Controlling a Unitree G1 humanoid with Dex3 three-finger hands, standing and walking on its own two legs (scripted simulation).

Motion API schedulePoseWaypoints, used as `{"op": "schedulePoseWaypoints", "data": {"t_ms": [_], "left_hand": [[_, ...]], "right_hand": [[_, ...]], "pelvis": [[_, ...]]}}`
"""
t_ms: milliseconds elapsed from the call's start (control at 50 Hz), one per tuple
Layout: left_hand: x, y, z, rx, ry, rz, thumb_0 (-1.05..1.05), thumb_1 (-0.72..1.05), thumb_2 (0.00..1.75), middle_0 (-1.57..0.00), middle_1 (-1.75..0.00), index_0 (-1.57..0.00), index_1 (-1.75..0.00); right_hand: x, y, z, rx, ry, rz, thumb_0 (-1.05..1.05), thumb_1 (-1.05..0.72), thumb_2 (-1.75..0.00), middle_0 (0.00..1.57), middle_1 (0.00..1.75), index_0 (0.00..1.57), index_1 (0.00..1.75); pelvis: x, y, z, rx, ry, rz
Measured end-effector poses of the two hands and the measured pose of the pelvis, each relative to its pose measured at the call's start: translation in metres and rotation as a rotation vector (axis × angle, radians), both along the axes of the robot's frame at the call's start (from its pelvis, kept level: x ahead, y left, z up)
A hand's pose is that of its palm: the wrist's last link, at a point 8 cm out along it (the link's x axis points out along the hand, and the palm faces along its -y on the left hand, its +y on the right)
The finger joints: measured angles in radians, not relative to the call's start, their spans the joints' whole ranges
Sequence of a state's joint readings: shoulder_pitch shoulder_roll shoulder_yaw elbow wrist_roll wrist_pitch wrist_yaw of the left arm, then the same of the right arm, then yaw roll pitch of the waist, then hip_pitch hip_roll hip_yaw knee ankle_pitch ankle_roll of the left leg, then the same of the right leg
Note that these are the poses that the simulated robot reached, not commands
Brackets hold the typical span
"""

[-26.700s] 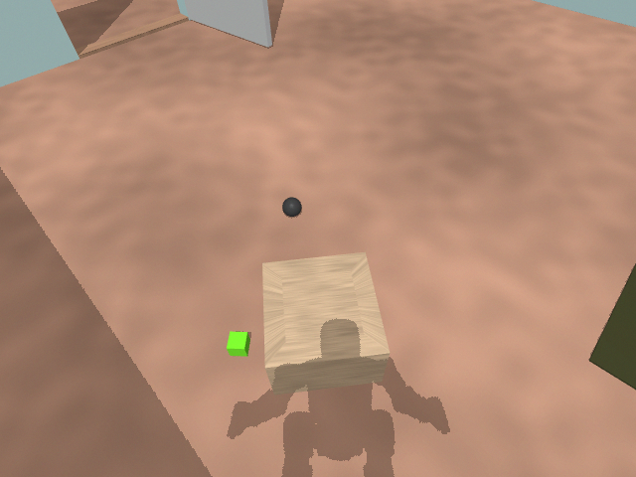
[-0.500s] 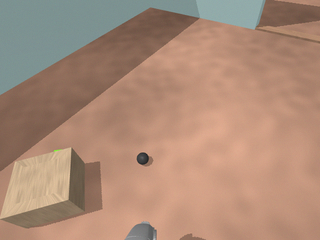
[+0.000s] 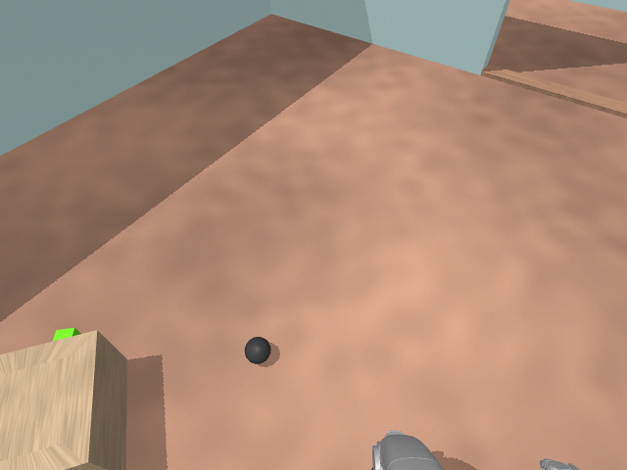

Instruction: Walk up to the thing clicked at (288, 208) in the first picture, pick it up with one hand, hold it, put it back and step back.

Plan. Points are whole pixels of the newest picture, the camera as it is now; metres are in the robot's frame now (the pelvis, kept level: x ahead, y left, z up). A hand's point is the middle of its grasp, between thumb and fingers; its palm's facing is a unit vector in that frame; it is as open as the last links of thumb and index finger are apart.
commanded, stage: walk up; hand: left
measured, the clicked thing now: (257, 350) +0.57 +0.20 -0.73
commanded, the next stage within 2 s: stand in 1.96 s
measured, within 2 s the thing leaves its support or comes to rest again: neither
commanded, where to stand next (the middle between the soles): +0.14 +0.01 m, yaw -1 degrees
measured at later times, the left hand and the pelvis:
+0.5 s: hand out of the picture +0.13 +0.26 -0.14, palm faces +0.01 -0.91 -0.42, open 7.4 cm; pelvis +0.07 -0.02 -0.01, yaw +1 degrees
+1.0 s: hand (142, 467) +0.16 +0.27 -0.14, palm faces +0.02 -0.93 -0.38, open 7.4 cm; pelvis +0.11 +0.00 +0.00, yaw +1 degrees
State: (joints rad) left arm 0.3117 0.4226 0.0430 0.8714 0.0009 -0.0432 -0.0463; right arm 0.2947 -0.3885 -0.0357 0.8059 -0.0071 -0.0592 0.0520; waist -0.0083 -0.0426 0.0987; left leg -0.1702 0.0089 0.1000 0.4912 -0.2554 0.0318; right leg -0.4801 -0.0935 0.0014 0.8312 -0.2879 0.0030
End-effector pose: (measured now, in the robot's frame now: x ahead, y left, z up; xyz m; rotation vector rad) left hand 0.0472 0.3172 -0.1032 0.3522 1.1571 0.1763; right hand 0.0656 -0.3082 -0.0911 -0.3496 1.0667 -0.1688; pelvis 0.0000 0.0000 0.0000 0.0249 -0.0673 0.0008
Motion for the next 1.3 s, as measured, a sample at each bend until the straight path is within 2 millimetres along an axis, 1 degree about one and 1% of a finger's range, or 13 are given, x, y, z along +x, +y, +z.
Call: {"op": "schedulePoseWaypoints", "data": {"t_ms": [60, 120, 200, 280, 380, 460, 540, 620, 760, 900, 1000, 1120, 1300], "left_hand": [[0.022, -0.006, 0.007, 0.040, -0.002, -0.016, 0.01, 0.91, 0.90, -0.20, -0.30, -0.20, -0.30], [0.041, -0.013, 0.009, 0.092, -0.026, -0.015, 0.01, 0.91, 0.90, -0.20, -0.30, -0.20, -0.30], [0.054, -0.027, 0.017, 0.109, -0.054, -0.005, 0.01, 0.91, 0.90, -0.20, -0.30, -0.20, -0.30], [0.059, -0.035, 0.028, 0.107, -0.061, 0.008, 0.01, 0.90, 0.90, -0.20, -0.30, -0.20, -0.30], [0.062, -0.032, 0.029, 0.106, -0.050, 0.016, 0.01, 0.90, 0.90, -0.20, -0.31, -0.21, -0.30], [0.067, -0.022, 0.016, 0.086, -0.039, 0.028, 0.01, 0.90, 0.90, -0.20, -0.31, -0.21, -0.30], [0.077, -0.009, -0.007, 0.047, -0.029, 0.045, 0.01, 0.90, 0.90, -0.20, -0.31, -0.21, -0.30], [0.086, -0.010, -0.020, -0.008, 0.001, 0.054, 0.01, 0.90, 0.90, -0.20, -0.30, -0.20, -0.30], [0.090, -0.014, -0.026, -0.036, 0.045, 0.065, 0.01, 0.91, 0.90, -0.20, -0.30, -0.20, -0.30], [0.094, -0.013, -0.013, -0.012, 0.068, 0.089, 0.01, 0.91, 0.90, -0.20, -0.30, -0.20, -0.30], [0.102, -0.009, -0.003, 0.017, 0.062, 0.095, 0.01, 0.91, 0.90, -0.20, -0.30, -0.20, -0.30], [0.119, -0.008, 0.004, 0.029, 0.042, 0.086, 0.01, 0.91, 0.90, -0.20, -0.30, -0.20, -0.30], [0.143, -0.016, 0.002, -0.003, 0.020, 0.051, 0.01, 0.91, 0.90, -0.20, -0.30, -0.20, -0.30]], "right_hand": [[0.005, -0.011, -0.014, 0.019, 0.023, -0.019, 0.01, -0.90, -0.90, 0.21, 0.30, 0.20, 0.30], [0.015, -0.025, -0.036, 0.041, 0.054, -0.037, 0.01, -0.90, -0.90, 0.21, 0.30, 0.20, 0.30], [0.029, -0.028, -0.050, 0.067, 0.096, -0.035, 0.01, -0.90, -0.90, 0.20, 0.30, 0.20, 0.30], [0.039, -0.029, -0.049, 0.081, 0.125, -0.020, 0.01, -0.90, -0.90, 0.20, 0.30, 0.20, 0.29], [0.045, -0.032, -0.042, 0.058, 0.153, -0.018, 0.01, -0.90, -0.90, 0.20, 0.30, 0.20, 0.30], [0.047, -0.030, -0.038, 0.022, 0.178, -0.026, 0.01, -0.90, -0.90, 0.20, 0.30, 0.20, 0.30], [0.049, -0.022, -0.034, -0.025, 0.183, -0.041, 0.01, -0.90, -0.90, 0.20, 0.30, 0.20, 0.29], [0.056, -0.007, -0.023, -0.032, 0.169, -0.045, 0.01, -0.90, -0.90, 0.20, 0.30, 0.20, 0.29], [0.095, 0.011, -0.018, -0.006, 0.125, -0.013, 0.01, -0.90, -0.90, 0.20, 0.30, 0.20, 0.30], [0.142, 0.022, -0.021, 0.039, 0.066, 0.016, 0.01, -0.90, -0.90, 0.20, 0.30, 0.20, 0.30], [0.162, 0.023, -0.021, 0.059, 0.037, 0.012, 0.01, -0.90, -0.90, 0.20, 0.30, 0.20, 0.30], [0.162, 0.019, -0.020, 0.059, 0.054, -0.010, 0.01, -0.90, -0.90, 0.20, 0.30, 0.20, 0.30], [0.131, 0.011, -0.018, 0.036, 0.129, -0.061, 0.01, -0.90, -0.90, 0.20, 0.30, 0.20, 0.30]], "pelvis": [[0.016, -0.009, -0.004, 0.007, 0.004, -0.005], [0.031, -0.022, -0.015, 0.007, 0.004, -0.009], [0.041, -0.032, -0.015, 0.002, -0.003, -0.009], [0.049, -0.033, -0.006, 0.004, 0.003, -0.001], [0.059, -0.031, -0.002, -0.007, 0.010, 0.005], [0.065, -0.023, -0.006, -0.022, 0.012, 0.014], [0.070, -0.011, -0.014, -0.021, 0.011, 0.024], [0.077, -0.002, -0.010, -0.027, 0.020, 0.021], [0.087, 0.000, -0.005, -0.042, 0.023, 0.019], [0.100, 0.000, 0.001, -0.036, 0.027, 0.021], [0.106, 0.000, 0.004, -0.030, 0.025, 0.019], [0.109, 0.000, 0.008, -0.024, 0.023, 0.013], [0.111, 0.001, 0.011, -0.023, 0.021, 0.005]]}}
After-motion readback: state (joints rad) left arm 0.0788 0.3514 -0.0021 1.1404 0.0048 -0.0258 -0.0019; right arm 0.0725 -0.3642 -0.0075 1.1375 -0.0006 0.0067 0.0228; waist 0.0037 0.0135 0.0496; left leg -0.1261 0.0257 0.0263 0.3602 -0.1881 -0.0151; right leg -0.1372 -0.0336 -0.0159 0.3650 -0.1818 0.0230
